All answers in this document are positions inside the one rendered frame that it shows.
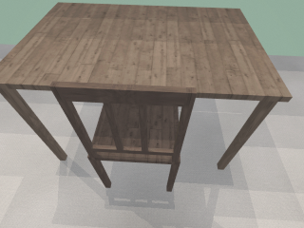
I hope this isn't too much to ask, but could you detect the chair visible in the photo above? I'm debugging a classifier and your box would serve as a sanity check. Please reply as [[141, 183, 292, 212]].
[[49, 81, 197, 192]]

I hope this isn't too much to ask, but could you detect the table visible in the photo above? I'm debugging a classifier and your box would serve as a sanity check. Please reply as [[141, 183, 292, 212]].
[[0, 2, 293, 170]]

